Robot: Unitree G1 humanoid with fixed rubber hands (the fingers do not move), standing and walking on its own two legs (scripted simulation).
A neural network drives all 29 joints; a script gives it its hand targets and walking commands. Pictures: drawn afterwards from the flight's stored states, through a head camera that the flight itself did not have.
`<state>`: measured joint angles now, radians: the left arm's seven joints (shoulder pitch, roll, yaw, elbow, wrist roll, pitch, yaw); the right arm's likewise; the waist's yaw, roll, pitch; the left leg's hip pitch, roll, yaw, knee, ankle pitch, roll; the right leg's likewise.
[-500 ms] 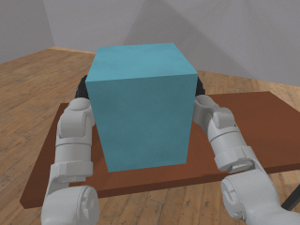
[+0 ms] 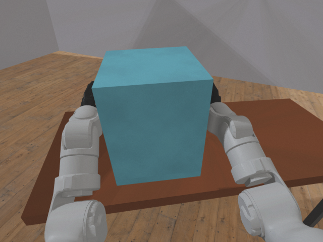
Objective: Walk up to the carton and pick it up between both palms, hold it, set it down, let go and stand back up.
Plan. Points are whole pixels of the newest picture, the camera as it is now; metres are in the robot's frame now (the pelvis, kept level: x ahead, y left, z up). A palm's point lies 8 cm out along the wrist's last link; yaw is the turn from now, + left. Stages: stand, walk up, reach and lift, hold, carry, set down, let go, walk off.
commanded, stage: hold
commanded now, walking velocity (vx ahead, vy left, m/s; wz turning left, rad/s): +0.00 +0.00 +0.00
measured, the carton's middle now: (153, 113) +0.37 +0.00 +0.22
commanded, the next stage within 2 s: none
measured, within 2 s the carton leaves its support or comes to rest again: neither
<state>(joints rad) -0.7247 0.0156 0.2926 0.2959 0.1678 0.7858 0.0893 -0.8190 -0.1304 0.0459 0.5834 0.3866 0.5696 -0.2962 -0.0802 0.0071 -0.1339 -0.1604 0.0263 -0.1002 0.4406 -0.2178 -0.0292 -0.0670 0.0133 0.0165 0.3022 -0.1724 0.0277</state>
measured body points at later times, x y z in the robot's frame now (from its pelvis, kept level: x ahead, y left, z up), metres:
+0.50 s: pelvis -0.01 -0.01 +0.00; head -0.08 +0.02 +0.44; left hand +0.37 +0.16 +0.22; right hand +0.38 -0.13 +0.22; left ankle +0.02 +0.13 -0.74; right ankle +0.00 -0.14 -0.74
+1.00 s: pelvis -0.01 +0.00 +0.00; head -0.08 +0.02 +0.44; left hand +0.37 +0.16 +0.22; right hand +0.38 -0.13 +0.22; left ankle +0.02 +0.13 -0.74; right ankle +0.00 -0.14 -0.74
